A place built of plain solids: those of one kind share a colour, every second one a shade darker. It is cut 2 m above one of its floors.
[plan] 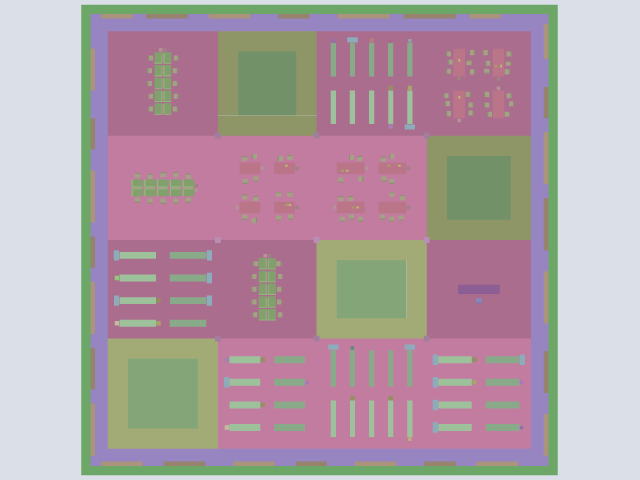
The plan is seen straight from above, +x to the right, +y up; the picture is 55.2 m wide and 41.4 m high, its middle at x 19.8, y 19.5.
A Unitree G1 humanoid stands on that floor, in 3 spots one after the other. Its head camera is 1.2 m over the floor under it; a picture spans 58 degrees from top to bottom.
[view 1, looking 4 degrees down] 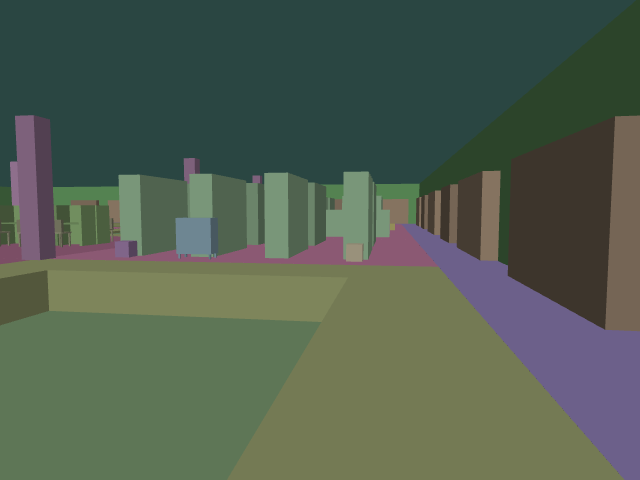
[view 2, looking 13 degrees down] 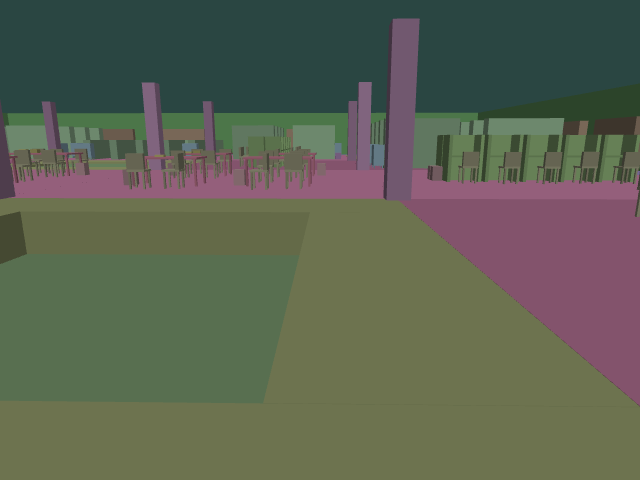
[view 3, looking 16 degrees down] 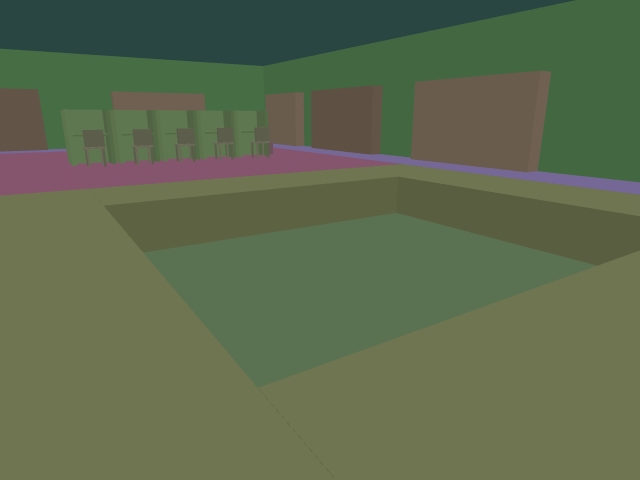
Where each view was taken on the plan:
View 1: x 1.65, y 2.55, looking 9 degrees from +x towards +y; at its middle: range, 15.55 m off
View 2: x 12.45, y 37.55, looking -89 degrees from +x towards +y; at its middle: floor_rim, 5.34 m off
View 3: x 19.35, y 29.55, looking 147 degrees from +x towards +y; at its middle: floor_well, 7.11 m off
